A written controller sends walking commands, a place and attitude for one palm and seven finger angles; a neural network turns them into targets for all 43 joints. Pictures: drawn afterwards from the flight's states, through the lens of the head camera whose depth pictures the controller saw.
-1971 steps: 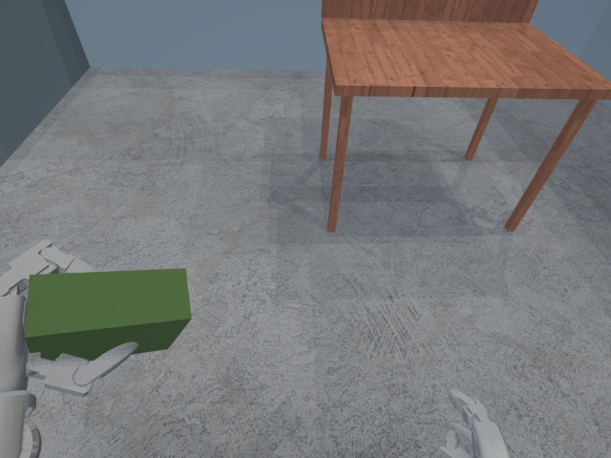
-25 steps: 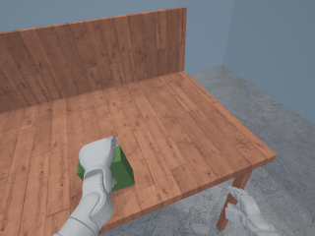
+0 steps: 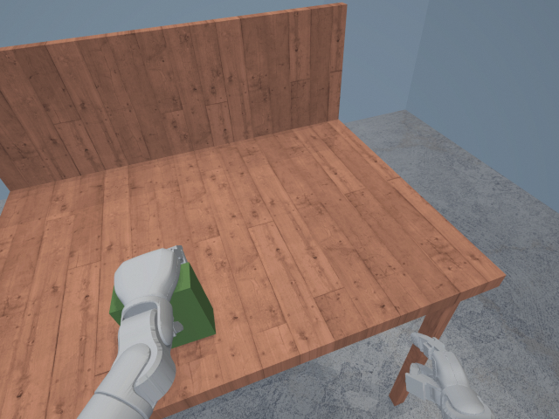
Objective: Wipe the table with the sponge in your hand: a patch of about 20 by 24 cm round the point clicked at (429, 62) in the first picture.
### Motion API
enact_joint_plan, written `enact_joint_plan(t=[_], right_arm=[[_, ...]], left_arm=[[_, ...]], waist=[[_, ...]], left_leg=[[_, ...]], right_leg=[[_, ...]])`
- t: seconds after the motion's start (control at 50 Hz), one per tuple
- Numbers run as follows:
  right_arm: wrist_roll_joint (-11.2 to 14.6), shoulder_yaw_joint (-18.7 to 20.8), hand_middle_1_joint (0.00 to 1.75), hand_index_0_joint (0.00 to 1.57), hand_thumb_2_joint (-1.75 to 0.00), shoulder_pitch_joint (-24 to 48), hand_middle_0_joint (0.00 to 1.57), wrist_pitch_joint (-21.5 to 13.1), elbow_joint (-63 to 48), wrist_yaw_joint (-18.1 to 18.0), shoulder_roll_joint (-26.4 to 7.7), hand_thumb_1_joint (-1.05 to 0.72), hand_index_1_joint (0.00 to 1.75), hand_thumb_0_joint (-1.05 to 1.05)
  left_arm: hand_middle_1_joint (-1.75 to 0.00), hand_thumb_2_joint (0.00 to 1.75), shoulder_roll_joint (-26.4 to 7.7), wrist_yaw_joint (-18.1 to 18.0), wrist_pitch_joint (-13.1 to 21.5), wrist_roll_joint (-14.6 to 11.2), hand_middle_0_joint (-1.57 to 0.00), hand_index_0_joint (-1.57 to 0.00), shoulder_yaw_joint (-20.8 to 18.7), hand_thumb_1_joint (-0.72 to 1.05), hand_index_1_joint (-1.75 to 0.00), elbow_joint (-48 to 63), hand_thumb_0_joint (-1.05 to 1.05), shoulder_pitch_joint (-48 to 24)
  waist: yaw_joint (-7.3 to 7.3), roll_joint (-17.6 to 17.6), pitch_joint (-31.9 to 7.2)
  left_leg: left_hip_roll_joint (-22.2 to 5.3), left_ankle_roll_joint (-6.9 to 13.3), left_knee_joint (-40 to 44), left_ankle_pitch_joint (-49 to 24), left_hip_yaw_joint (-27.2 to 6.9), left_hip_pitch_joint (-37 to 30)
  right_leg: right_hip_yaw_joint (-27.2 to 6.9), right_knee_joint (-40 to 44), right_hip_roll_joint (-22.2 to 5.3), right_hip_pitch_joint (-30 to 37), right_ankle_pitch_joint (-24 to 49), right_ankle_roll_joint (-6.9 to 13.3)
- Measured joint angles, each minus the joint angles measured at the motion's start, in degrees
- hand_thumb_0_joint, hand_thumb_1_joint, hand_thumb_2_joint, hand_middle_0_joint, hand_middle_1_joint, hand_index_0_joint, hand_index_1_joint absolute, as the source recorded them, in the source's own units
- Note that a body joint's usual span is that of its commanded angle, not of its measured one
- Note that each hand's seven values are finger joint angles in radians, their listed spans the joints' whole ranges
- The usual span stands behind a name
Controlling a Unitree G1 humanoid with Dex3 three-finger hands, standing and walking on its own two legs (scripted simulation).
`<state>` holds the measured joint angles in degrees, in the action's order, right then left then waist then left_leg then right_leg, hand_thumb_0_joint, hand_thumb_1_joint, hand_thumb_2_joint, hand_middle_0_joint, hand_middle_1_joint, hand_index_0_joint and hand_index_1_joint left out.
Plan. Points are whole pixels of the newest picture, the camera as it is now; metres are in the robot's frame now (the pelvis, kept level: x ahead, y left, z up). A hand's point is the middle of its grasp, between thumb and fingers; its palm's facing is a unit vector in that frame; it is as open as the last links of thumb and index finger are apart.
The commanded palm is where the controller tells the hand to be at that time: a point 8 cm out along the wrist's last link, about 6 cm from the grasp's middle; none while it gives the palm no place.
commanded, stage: wipe forward along the middle lane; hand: left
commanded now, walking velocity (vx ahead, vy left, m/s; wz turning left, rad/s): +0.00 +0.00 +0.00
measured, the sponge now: (172, 318) +0.27 +0.22 -0.01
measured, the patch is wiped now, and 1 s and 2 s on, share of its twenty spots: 1.00 1.00 1.00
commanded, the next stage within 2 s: slide back across to the first lane in 1.44 s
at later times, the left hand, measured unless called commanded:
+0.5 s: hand (166, 274) +0.32 +0.24 +0.04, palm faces -0.07 -0.08 -0.99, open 9.7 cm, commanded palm +0.30 +0.24 +0.07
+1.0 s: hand (161, 252) +0.36 +0.26 +0.04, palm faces -0.10 -0.03 -0.99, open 9.7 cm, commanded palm +0.35 +0.27 +0.07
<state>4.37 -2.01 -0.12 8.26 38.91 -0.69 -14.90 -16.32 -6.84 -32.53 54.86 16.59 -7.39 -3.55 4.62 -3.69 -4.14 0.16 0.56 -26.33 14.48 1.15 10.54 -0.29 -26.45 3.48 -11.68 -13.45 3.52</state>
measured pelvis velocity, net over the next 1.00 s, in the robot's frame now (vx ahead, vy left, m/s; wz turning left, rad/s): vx -0.02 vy -0.02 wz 0.02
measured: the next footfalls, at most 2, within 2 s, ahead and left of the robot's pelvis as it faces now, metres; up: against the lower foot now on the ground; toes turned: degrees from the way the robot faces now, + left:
none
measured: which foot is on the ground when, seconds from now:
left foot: down 0.00-1.00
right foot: down 0.00-1.00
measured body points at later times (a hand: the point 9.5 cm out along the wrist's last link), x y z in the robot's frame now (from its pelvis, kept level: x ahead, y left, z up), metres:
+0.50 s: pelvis -0.02 -0.01 +0.00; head -0.03 -0.03 +0.44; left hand +0.32 +0.24 +0.09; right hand +0.18 -0.23 -0.11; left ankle +0.00 +0.12 -0.74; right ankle +0.01 -0.08 -0.74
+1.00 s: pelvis -0.02 -0.02 -0.01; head +0.00 -0.04 +0.44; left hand +0.36 +0.26 +0.09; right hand +0.12 -0.27 -0.14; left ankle +0.00 +0.11 -0.74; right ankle +0.01 -0.08 -0.74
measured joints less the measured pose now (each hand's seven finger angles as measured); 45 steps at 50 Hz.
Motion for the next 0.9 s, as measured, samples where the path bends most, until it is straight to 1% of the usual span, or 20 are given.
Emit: enact_joint_plan(t=[0.08,0.22,0.28,0.4,0.48,0.6,0.72,0.78,0.9], right_arm=[[-0.01,-0.12,0.30,0.19,-0.90,-0.11,0.20,-0.58,0.05,-0.61,0.57,-0.90,0.30,0.01],[0.01,-0.60,0.30,0.20,-0.90,-1.33,0.20,-0.90,0.67,-1.76,1.44,-0.90,0.30,0.01],[0.10,-0.64,0.30,0.20,-0.90,-2.09,0.21,-0.82,0.94,-2.03,1.49,-0.90,0.30,0.01],[0.12,-0.29,0.30,0.20,-0.90,-3.89,0.21,-0.59,1.17,-2.58,0.93,-0.90,0.30,0.01],[0.14,0.26,0.30,0.20,-0.90,-5.16,0.21,-0.72,1.38,-3.03,0.18,-0.90,0.30,0.01],[0.13,0.78,0.30,0.20,-0.90,-6.62,0.20,-1.15,1.99,-3.44,-0.51,-0.90,0.30,0.01],[0.22,1.11,0.30,0.20,-0.90,-7.90,0.20,-1.50,2.09,-3.50,-0.71,-0.90,0.30,0.01],[0.33,1.23,0.30,0.20,-0.90,-8.58,0.20,-1.70,2.08,-3.49,-0.79,-0.90,0.30,0.01],[0.28,1.34,0.30,0.20,-0.90,-9.56,0.20,-2.23,2.43,-3.37,-0.79,-0.90,0.30,0.01]], left_arm=[[-1.40,1.11,0.66,0.43,0.58,1.24,-0.76,-0.79,0.48,-0.51,-1.35,-4.61,-0.03,-3.67],[-1.38,1.13,1.09,-0.05,2.67,1.22,-0.79,-0.82,-0.91,-0.54,-1.32,-12.13,-0.03,-9.63],[-1.37,1.13,1.05,-0.47,3.39,1.46,-0.79,-0.82,-1.54,-0.54,-1.32,-15.61,-0.03,-12.27],[-1.37,1.13,0.56,-0.72,5.22,1.49,-0.79,-0.83,-3.07,-0.54,-1.32,-20.83,-0.02,-15.31],[-1.37,1.13,0.05,-1.07,6.75,1.46,-0.80,-0.83,-3.76,-0.55,-1.32,-23.97,-0.01,-17.33],[-1.36,1.15,-1.39,-1.93,9.85,1.52,-0.81,-0.84,-5.96,-0.57,-1.31,-29.11,-0.01,-20.85],[-1.36,1.15,-3.36,-2.94,12.28,1.43,-0.81,-0.84,-8.11,-0.57,-1.32,-34.02,0.00,-24.08],[-1.37,1.15,-4.12,-3.22,13.01,1.25,-0.80,-0.84,-8.36,-0.57,-1.32,-36.34,0.00,-25.59],[-1.36,1.16,-5.49,-3.36,15.48,1.65,-0.81,-0.84,-9.90,-0.57,-1.32,-41.03,0.00,-28.82]], waist=[[0.01,0.08,-0.22],[-0.01,0.30,-0.87],[-0.26,0.45,-1.11],[-1.18,0.47,-1.61],[-1.77,0.41,-1.67],[-2.55,0.66,-1.94],[-3.64,0.79,-2.28],[-4.14,0.72,-2.29],[-4.77,0.54,-2.50]], left_leg=[[0.37,0.16,-0.28,-0.33,-0.20,1.34],[0.61,0.13,-0.92,-0.68,-0.67,3.49],[0.61,0.04,-1.31,-0.81,-0.91,4.54],[0.42,-0.15,-2.10,-0.86,-1.13,6.35],[0.34,-0.21,-2.73,-0.86,-1.41,7.55],[0.05,-0.31,-3.68,-0.86,-1.61,9.72],[-0.32,-0.35,-4.60,-0.74,-1.74,11.83],[-0.43,-0.26,-4.96,-0.63,-1.92,12.61],[-0.60,-0.14,-5.68,-0.44,-2.12,14.38]], right_leg=[[0.22,-0.58,-0.37,-1.38,0.06,-0.16],[0.71,-1.31,-0.63,-3.40,0.17,-0.20],[0.98,-1.64,-0.65,-4.35,0.26,-0.12],[1.22,-2.17,-0.47,-6.02,0.40,0.06],[1.53,-2.62,-0.39,-7.06,0.42,0.18],[1.76,-3.38,-0.09,-9.16,0.56,0.49],[1.90,-3.94,0.32,-11.15,0.74,0.81],[2.06,-4.03,0.45,-11.78,0.79,0.90],[2.22,-4.33,0.66,-13.36,0.85,1.03]])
